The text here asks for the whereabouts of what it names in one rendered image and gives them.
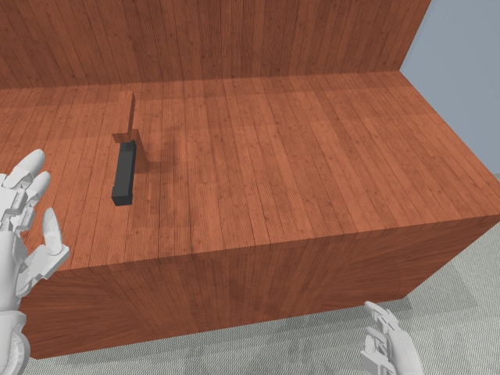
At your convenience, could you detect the counter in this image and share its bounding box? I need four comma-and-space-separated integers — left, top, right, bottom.
0, 0, 500, 359

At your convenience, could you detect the left robot forearm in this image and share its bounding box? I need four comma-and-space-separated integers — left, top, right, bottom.
0, 310, 30, 375

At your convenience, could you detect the robot right hand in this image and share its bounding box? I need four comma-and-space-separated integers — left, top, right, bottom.
361, 301, 424, 375

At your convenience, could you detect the tap lever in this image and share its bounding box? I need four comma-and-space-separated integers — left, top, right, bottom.
111, 140, 137, 206

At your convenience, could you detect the robot left hand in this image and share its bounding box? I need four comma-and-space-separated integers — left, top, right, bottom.
0, 149, 70, 312

